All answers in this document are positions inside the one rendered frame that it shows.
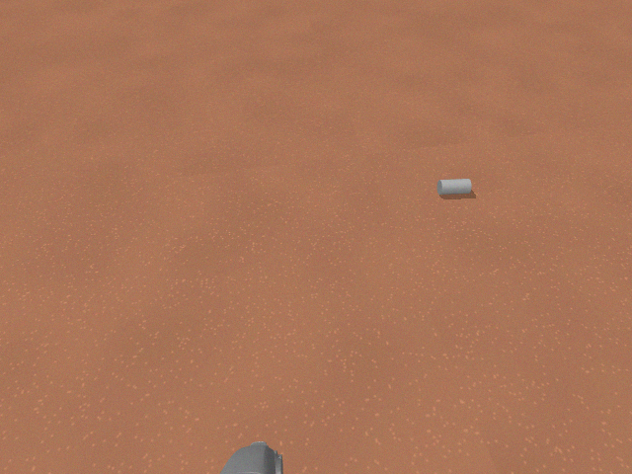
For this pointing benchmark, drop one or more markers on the can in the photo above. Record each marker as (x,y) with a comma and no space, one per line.
(455,186)

